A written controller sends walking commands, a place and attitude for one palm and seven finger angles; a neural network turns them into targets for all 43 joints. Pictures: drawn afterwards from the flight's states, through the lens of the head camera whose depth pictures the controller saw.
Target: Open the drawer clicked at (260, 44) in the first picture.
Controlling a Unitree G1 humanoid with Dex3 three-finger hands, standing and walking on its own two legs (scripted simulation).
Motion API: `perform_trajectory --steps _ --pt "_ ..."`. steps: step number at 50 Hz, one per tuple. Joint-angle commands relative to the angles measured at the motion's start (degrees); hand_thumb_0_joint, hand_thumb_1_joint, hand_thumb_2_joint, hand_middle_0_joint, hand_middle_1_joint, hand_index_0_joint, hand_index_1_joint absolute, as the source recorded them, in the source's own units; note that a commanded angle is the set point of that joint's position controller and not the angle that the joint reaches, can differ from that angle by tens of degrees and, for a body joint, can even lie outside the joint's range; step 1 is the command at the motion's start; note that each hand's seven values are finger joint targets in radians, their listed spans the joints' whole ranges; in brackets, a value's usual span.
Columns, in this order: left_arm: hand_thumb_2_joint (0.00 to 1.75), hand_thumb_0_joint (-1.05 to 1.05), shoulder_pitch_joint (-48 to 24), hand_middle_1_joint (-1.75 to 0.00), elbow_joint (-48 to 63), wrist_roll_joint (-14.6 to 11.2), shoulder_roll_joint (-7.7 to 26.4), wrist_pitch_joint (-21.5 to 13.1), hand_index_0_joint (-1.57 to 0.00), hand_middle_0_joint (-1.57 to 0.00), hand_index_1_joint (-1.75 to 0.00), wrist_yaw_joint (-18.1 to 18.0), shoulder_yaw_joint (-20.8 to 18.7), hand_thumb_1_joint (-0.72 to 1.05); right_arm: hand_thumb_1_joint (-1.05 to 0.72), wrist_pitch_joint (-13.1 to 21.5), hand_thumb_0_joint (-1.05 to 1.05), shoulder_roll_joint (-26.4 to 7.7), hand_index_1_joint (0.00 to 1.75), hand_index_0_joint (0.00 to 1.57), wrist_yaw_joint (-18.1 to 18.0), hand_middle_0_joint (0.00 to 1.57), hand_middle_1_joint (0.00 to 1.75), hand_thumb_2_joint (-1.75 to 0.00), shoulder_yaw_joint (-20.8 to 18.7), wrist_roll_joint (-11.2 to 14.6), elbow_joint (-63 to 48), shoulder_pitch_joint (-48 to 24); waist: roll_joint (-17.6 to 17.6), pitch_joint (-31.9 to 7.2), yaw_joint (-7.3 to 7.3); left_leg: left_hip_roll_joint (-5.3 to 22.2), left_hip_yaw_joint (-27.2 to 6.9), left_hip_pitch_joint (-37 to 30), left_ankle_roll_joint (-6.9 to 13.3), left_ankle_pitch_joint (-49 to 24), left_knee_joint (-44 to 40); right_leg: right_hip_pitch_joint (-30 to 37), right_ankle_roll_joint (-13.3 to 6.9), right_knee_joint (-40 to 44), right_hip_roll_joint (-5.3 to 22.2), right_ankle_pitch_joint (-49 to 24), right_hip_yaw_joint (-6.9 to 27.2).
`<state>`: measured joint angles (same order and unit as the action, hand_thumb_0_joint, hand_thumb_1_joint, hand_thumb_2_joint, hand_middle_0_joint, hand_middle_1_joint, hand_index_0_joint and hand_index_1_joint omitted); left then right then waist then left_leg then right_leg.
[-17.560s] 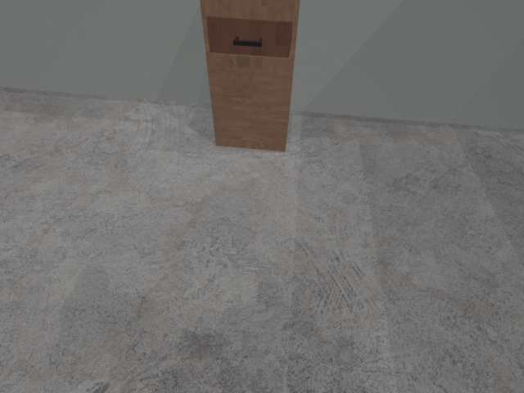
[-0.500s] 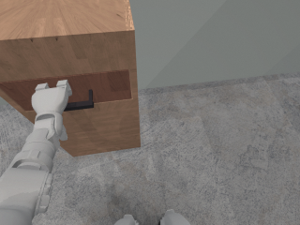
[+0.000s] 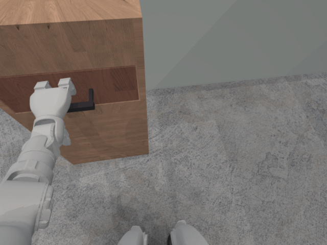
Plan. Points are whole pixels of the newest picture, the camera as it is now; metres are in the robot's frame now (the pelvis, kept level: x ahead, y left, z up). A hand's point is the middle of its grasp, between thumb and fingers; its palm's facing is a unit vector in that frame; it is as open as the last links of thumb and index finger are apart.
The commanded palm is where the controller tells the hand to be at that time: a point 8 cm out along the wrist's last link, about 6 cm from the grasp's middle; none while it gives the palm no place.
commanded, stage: lower the fingers behind the handle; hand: left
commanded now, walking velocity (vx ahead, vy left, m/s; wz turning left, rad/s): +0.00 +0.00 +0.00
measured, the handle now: (70, 101) +0.51 +0.25 -0.04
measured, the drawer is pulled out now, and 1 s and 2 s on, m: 0.00 0.00 0.00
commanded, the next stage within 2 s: lift the fingers back up to retry in 0.94 s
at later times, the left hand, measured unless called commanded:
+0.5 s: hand (62, 113) +0.46 +0.26 -0.03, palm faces -0.02 +0.01 -1.00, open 13.8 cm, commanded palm +0.44 +0.26 +0.00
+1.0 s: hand (62, 114) +0.46 +0.26 -0.03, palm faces -0.03 +0.02 -1.00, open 13.8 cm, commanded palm +0.44 +0.26 -0.01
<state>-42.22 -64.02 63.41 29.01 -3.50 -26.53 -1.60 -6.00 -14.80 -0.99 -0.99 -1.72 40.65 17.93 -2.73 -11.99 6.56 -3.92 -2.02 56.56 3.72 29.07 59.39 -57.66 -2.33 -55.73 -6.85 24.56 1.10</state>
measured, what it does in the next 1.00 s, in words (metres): shifts its weight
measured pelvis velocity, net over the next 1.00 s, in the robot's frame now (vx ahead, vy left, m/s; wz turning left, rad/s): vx -0.05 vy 0.00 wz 0.01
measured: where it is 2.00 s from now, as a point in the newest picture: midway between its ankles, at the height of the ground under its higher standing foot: outside the picture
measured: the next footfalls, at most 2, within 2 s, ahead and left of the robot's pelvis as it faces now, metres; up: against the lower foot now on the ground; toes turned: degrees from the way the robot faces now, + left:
none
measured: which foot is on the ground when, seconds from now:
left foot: down 0.00-1.00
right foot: down 0.00-1.00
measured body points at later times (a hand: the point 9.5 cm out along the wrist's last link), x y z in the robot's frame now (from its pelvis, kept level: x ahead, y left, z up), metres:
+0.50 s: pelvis -0.03 +0.00 -0.03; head +0.11 +0.01 +0.40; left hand +0.46 +0.26 +0.02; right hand +0.01 -0.27 -0.15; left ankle -0.03 +0.08 -0.67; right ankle +0.00 -0.10 -0.67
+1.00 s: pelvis -0.05 +0.00 -0.05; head +0.10 +0.01 +0.38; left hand +0.46 +0.26 +0.02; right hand -0.04 -0.27 -0.17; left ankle -0.03 +0.08 -0.67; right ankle +0.00 -0.10 -0.67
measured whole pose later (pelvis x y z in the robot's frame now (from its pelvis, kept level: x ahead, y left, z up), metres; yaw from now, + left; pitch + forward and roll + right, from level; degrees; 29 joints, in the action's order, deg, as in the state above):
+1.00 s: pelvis -0.05 +0.00 -0.05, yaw +0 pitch +30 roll -3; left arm -53.9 -67.3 62.3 34.8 -2.8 -22.5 1.5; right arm -2.7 -16.0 -2.6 1.9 0.2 38.8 19.6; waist -3.4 -11.6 8.5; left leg -4.4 -1.7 71.9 3.6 29.2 71.8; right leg -72.7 -2.0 -67.7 -6.3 24.6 -0.6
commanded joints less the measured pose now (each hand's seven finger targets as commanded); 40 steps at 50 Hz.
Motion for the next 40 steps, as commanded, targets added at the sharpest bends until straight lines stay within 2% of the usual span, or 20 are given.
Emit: perform_trajectory --steps 1,2,4,7,8,11,12,14,15,16,17,18,22,24,25,30,33,34,35,40 --pt "0.30 0.00 -17.68 -1.20 6.29 -0.71 15.01 0.98 -0.30 -0.30 -1.20 -0.47 -2.07 -0.50 -0.90 0.85 0.00 -9.72 0.30 0.20 -0.61 0.20 0.30 -0.90 -3.47 0.19 -2.93 8.36 -1.16 -21.89 0.40 2.29 -0.21 -12.42 -0.80 -24.92 -4.28 15.75 0.08 4.83 2.54 -21.46 -0.12" --pt "0.30 0.00 -18.26 -1.20 6.73 -0.61 16.13 0.55 -0.30 -0.30 -1.20 -0.29 -2.94 -0.50 -0.90 0.87 0.00 -9.73 0.30 0.20 -0.62 0.20 0.30 -0.90 -3.50 0.15 -2.91 8.37 -1.07 -22.29 0.20 2.26 -0.29 -12.07 -0.84 -25.21 -4.05 15.97 -0.03 4.37 2.63 -21.79 -0.03" --pt "0.30 0.00 -15.32 -1.20 5.73 -0.69 14.73 0.48 -0.30 -0.30 -1.20 -0.19 -2.38 -0.50 -0.90 0.81 0.00 -9.66 0.30 0.20 -0.62 0.20 0.30 -0.90 -3.48 0.12 -3.33 8.23 -1.07 -22.58 -0.43 2.19 -0.13 -11.79 -0.84 -25.19 -3.67 15.59 -0.03 3.84 2.56 -21.72 -0.13" --pt "0.30 0.00 -16.91 -1.20 4.54 -0.60 14.43 0.32 -0.30 -0.30 -1.20 0.07 -1.70 -0.50 -0.90 1.13 0.00 -9.63 0.30 0.20 -0.66 0.20 0.30 -0.90 -3.37 0.17 -3.19 8.30 0.28 -20.73 0.74 2.18 -0.27 -8.93 -0.62 -22.42 -2.87 13.99 0.02 3.51 2.66 -19.74 -0.05" --pt "0.30 0.00 -17.36 -1.20 5.13 -0.57 15.21 0.12 -0.30 -0.30 -1.20 -0.08 -2.09 -0.50 -0.90 1.27 0.00 -9.77 0.30 0.20 -0.65 0.20 0.30 -0.90 -3.30 0.20 -3.26 8.47 -0.36 -21.19 0.55 2.19 -0.31 -8.61 -0.61 -22.35 -2.69 13.72 0.09 3.02 2.69 -19.63 -0.07" --pt "0.30 0.00 -15.89 -1.20 3.22 -0.83 16.08 0.70 -0.30 -0.30 -1.20 0.16 -2.44 -0.50 -0.90 1.22 0.00 -9.89 0.30 0.20 -0.73 0.20 0.30 -0.90 -3.04 0.29 -3.54 8.45 1.37 -20.91 0.29 1.91 -0.08 -5.73 -0.44 -20.30 -1.98 14.22 0.20 2.44 2.74 -18.69 0.18" --pt "0.30 0.00 -17.21 -1.20 3.12 -0.90 15.63 0.80 -0.30 -0.30 -1.20 0.31 -1.90 -0.50 -0.90 1.25 0.00 -9.89 0.30 0.20 -0.68 0.20 0.30 -0.90 -2.99 0.29 -3.54 8.49 1.17 -20.83 0.79 1.91 -0.17 -5.61 -0.40 -20.26 -1.70 13.50 0.11 2.29 2.73 -18.64 0.21" --pt "0.30 0.00 -16.07 -1.20 2.14 -0.70 15.73 1.19 -0.30 -0.30 -1.20 0.31 -1.88 -0.50 -0.90 1.22 0.00 -10.02 0.30 0.20 -0.59 0.20 0.30 -0.90 -2.89 0.37 -3.59 8.37 0.11 -20.55 0.21 1.90 -0.15 -5.23 -0.54 -19.23 -1.37 12.10 0.06 1.77 2.68 -16.98 -0.01" --pt "0.30 0.00 -17.00 -1.20 1.62 -0.71 15.77 1.48 -0.30 -0.30 -1.20 0.31 -1.63 -0.50 -0.90 1.22 0.00 -10.11 0.30 0.20 -0.66 0.20 0.30 -0.90 -2.82 0.45 -3.74 8.35 1.43 -20.21 0.80 1.91 -0.14 -4.12 -0.39 -18.26 -1.11 11.92 0.21 1.77 2.75 -16.27 -0.04" --pt "0.30 0.00 -17.16 -1.20 1.11 -0.54 15.91 1.85 -0.30 -0.30 -1.20 0.43 -1.32 -0.50 -0.90 1.30 0.00 -10.15 0.30 0.20 -0.71 0.20 0.30 -0.90 -2.69 0.50 -3.81 8.27 0.75 -19.76 0.87 1.81 -0.11 -3.46 -0.39 -17.24 -0.87 11.07 0.19 1.66 2.75 -15.22 0.02" --pt "0.30 0.00 -18.93 -1.20 0.83 -0.80 15.44 1.96 -0.30 -0.30 -1.20 0.67 -0.81 -0.50 -0.90 1.39 0.00 -10.10 0.30 0.20 -0.70 0.20 0.30 -0.90 -2.66 0.53 -3.73 8.54 1.70 -19.58 1.77 1.89 -0.33 -2.97 -0.27 -16.62 -0.68 10.58 0.23 1.59 2.77 -14.59 -0.13" --pt "0.30 0.00 -18.31 -1.20 0.55 -0.83 16.93 2.13 -0.30 -0.30 -1.20 0.78 -1.69 -0.50 -0.90 1.43 0.00 -10.31 0.30 0.20 -0.70 0.20 0.30 -0.90 -2.45 0.55 -3.82 8.44 0.78 -19.77 0.88 1.74 -0.09 -2.03 -0.27 -16.06 -0.40 10.81 0.26 1.10 2.83 -14.31 0.02" --pt "0.30 0.00 -19.54 -1.20 -2.08 -1.39 16.80 3.27 -0.30 -0.30 -1.20 1.85 -0.64 -0.50 -0.90 1.61 0.00 -10.46 0.30 0.20 -0.95 0.20 0.30 -0.90 -1.97 0.80 -4.06 8.16 2.17 -17.82 2.10 1.71 -0.30 0.92 -0.08 -12.22 0.34 8.51 0.32 0.86 2.88 -10.56 -0.15" --pt "0.30 0.00 -19.25 -1.20 -3.03 -1.24 17.48 3.57 -0.30 -0.30 -1.20 2.50 -0.49 -0.50 -0.90 1.78 0.00 -10.57 0.30 0.20 -1.10 0.20 0.30 -0.90 -1.58 1.03 -4.53 8.15 1.76 -17.96 1.67 1.59 -0.27 2.37 -0.10 -10.61 0.69 8.12 0.33 0.26 2.91 -8.98 -0.11" --pt "0.30 0.00 -20.33 -1.20 -2.96 -1.18 16.90 3.68 -0.30 -0.30 -1.20 2.78 0.14 -0.50 -0.90 1.90 0.00 -10.65 0.30 0.20 -1.18 0.20 0.30 -0.90 -1.60 1.09 -4.59 8.23 2.10 -18.27 2.32 1.75 -0.43 2.39 -0.05 -10.30 0.88 7.37 0.38 0.05 2.95 -8.56 -0.29" --pt "0.30 0.00 -21.94 -1.20 -3.05 -1.35 17.78 3.95 -0.30 -0.30 -1.20 4.48 0.34 -0.50 -0.90 2.38 0.00 -10.89 0.30 0.20 -1.56 0.20 0.30 -0.90 -1.34 1.36 -4.95 8.56 2.45 -19.26 2.82 1.85 -0.53 3.83 0.12 -7.81 1.73 6.09 0.59 -0.56 3.05 -6.08 -0.28" --pt "0.30 0.00 -22.76 -1.20 -2.40 -1.60 18.72 3.53 -0.30 -0.30 -1.20 5.31 0.03 -0.50 -0.90 2.63 0.00 -10.97 0.30 0.20 -1.68 0.20 0.30 -0.90 -1.08 1.53 -5.18 8.87 1.27 -19.46 2.48 1.86 -0.91 3.87 0.03 -6.95 1.66 5.29 0.44 -0.95 3.00 -4.75 -0.54" --pt "0.30 0.00 -22.44 -1.20 -2.12 -1.80 17.64 3.35 -0.30 -0.30 -1.20 5.63 0.62 -0.50 -0.90 2.81 0.00 -10.80 0.30 0.20 -1.68 0.20 0.30 -0.90 -1.13 1.59 -5.32 8.89 0.69 -19.67 2.47 1.95 -0.86 3.63 0.03 -6.82 1.60 5.12 0.42 -1.08 2.98 -4.56 -0.67" --pt "0.30 0.00 -22.27 -1.20 -2.31 -2.03 17.48 3.20 -0.30 -0.30 -1.20 5.93 0.63 -0.50 -0.90 2.88 0.00 -10.82 0.30 0.20 -1.75 0.20 0.30 -0.90 -1.12 1.67 -5.30 8.92 1.81 -19.57 2.61 1.96 -0.94 4.05 0.08 -6.17 1.70 5.13 0.51 -0.98 2.99 -3.87 -0.66" --pt "0.30 0.00 -23.10 -1.20 -1.81 -2.67 18.49 2.13 -0.30 -0.30 -1.20 6.73 0.34 -0.50 -0.90 3.74 0.00 -10.86 0.30 0.20 -2.06 0.20 0.30 -0.90 -0.92 1.95 -5.33 8.99 1.95 -18.88 2.85 1.93 -0.93 5.98 0.31 -3.35 2.01 4.22 0.65 -0.85 3.13 -1.10 -0.39"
